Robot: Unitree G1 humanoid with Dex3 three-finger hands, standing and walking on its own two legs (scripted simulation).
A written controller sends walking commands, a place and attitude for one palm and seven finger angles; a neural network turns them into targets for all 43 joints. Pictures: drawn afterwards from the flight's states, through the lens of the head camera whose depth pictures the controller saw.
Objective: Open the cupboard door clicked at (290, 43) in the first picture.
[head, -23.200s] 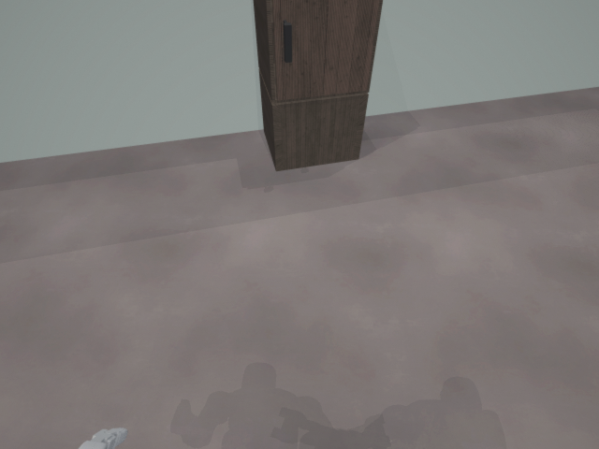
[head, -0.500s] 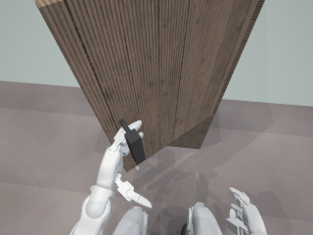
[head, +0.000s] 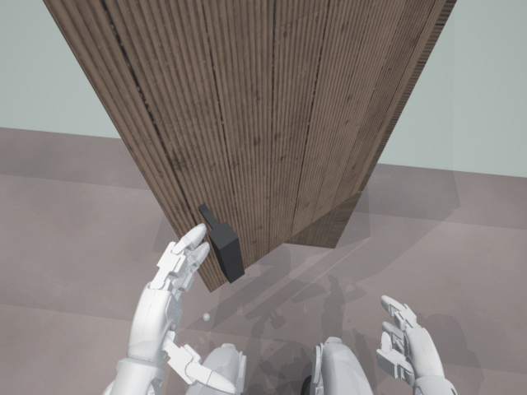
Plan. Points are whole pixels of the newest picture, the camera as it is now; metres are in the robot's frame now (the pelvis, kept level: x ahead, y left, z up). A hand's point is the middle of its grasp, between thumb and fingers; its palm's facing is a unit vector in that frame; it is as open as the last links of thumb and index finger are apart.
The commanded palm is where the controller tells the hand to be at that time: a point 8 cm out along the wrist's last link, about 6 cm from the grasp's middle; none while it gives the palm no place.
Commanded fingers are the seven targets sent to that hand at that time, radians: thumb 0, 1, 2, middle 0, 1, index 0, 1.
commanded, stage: slide the hand sideways off the handle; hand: left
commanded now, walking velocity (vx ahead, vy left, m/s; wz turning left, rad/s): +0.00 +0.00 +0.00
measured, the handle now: (220, 243) +0.32 +0.09 +0.04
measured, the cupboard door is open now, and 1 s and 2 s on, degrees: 43 43 43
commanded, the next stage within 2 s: draw the hand back to the body in 0.50 s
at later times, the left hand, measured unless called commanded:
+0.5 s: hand (159, 347) +0.18 +0.14 +0.04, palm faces -0.09 -1.00 -0.05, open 16.3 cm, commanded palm +0.15 +0.20 +0.04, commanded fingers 0.00 -0.50 0.30 -0.15 -0.30 -0.15 -0.30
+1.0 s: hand (103, 349) +0.17 +0.17 +0.12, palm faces -0.07 -0.99 -0.07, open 16.3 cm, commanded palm +0.15 +0.24 +0.13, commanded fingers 0.00 -0.47 0.31 -0.15 -0.30 -0.15 -0.30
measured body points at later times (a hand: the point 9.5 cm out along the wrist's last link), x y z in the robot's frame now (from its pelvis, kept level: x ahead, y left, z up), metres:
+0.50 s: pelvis -0.01 -0.02 -0.01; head +0.08 -0.02 +0.43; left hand +0.18 +0.20 +0.05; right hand +0.20 -0.25 -0.08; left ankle -0.01 +0.11 -0.61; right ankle +0.05 -0.12 -0.61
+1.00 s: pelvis -0.01 +0.00 +0.04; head +0.03 +0.00 +0.49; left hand +0.17 +0.23 +0.13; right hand +0.18 -0.22 -0.02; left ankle -0.01 +0.11 -0.61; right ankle +0.05 -0.12 -0.61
